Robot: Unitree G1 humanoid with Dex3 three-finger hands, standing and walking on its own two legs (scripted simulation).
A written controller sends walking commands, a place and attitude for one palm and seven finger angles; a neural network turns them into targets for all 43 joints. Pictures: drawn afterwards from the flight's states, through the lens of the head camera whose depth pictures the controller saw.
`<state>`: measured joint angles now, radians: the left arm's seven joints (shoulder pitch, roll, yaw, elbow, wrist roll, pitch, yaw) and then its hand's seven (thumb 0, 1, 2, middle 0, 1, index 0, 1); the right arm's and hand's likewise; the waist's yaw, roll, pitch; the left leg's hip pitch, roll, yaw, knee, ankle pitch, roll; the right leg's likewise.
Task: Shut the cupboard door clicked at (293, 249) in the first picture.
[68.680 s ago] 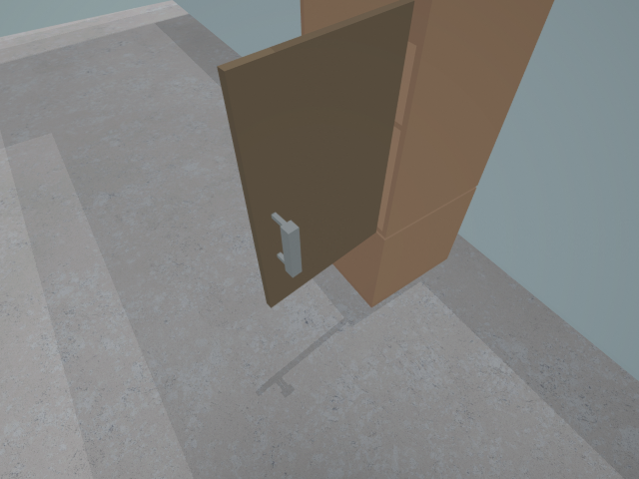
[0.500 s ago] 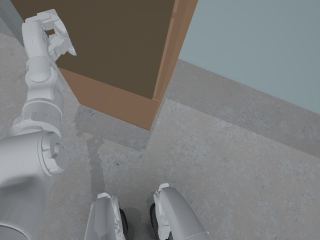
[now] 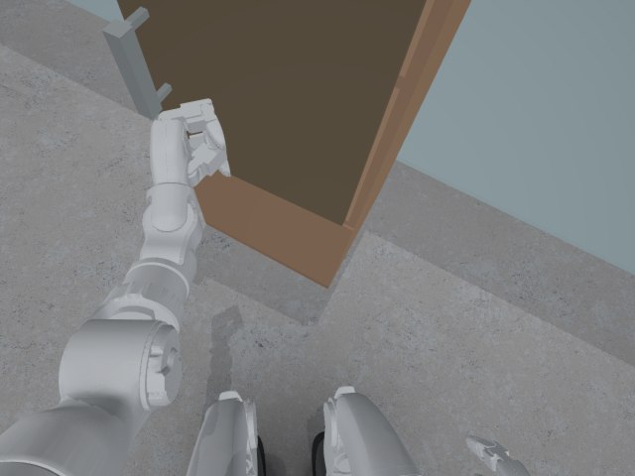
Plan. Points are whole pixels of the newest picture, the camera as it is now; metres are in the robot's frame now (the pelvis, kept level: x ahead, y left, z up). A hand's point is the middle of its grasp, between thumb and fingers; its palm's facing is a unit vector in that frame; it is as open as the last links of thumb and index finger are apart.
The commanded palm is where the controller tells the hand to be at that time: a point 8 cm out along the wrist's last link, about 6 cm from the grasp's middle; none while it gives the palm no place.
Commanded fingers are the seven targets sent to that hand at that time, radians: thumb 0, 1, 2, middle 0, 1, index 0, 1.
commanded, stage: draw the hand back to the body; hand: left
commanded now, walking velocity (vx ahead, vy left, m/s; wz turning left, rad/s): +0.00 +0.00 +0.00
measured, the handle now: (145, 65) +0.66 +0.19 +0.03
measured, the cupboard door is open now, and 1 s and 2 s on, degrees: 3 3 3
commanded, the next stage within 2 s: step back with the hand held close in 1.56 s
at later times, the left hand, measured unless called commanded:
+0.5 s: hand (120, 196) +0.38 +0.15 +0.15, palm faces -0.02 -1.00 -0.02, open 3.1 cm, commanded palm +0.33 +0.21 +0.16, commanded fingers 0.00 0.90 0.90 -1.11 -1.29 -1.11 -1.29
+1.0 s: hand out of the picture +0.27 +0.25 +0.25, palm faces +0.33 -0.89 -0.30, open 4.7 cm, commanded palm +0.22 +0.30 +0.28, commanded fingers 0.00 0.90 0.90 -0.42 -0.54 -0.42 -0.54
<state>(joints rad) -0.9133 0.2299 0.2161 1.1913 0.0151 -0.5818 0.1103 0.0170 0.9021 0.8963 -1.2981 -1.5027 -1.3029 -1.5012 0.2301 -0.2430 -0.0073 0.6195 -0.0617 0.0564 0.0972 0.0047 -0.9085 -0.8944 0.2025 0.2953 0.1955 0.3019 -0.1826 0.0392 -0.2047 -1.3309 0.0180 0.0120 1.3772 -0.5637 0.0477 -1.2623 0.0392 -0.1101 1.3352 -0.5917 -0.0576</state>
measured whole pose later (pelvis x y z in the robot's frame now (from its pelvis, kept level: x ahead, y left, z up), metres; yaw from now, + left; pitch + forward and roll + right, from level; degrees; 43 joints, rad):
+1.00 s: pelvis +0.05 +0.02 +0.14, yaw +1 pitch +0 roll -1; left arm 0.32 0.32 0.18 -0.19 -0.09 -0.03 0.09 0.02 0.90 0.90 -0.68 -0.83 -0.69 -0.83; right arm 0.19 -0.20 0.07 0.53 0.04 0.01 -0.06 0.01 -0.90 -0.89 0.21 0.30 0.20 0.30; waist 0.05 0.06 -0.05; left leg -0.20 -0.04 0.04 0.49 -0.29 0.06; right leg -0.15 0.02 -0.04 0.45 -0.30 -0.02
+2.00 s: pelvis +0.03 +0.02 +0.14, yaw +0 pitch +1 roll -1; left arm 0.53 0.39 0.38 -0.41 -0.08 -0.15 0.11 0.02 0.89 0.89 -0.21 -0.30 -0.21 -0.30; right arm 0.19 -0.26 -0.02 0.58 0.03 0.01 -0.08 0.02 -0.91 -0.89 0.20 0.30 0.20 0.30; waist 0.01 0.07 -0.02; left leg -0.26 -0.03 0.07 0.48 -0.24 0.07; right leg -0.22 0.02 -0.01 0.46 -0.26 -0.01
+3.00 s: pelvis -0.13 +0.04 +0.13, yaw +3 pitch +6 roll -6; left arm 0.53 0.44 0.48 -0.53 -0.08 -0.25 0.14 0.01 0.89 0.90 -0.20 -0.30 -0.21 -0.30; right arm 0.17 -0.18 -0.01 0.60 0.00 -0.11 -0.05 0.02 -0.90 -0.89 0.21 0.30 0.20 0.30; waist 0.02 0.01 -0.08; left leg -0.57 0.07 0.15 0.37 0.06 0.09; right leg -0.17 0.09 -0.05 0.65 -0.51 -0.01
